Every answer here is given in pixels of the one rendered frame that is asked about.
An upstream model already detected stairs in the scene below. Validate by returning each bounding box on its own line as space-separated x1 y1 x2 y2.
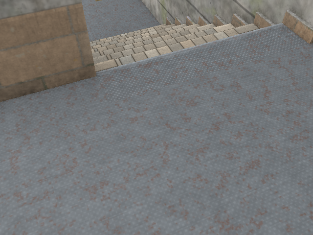
90 23 260 72

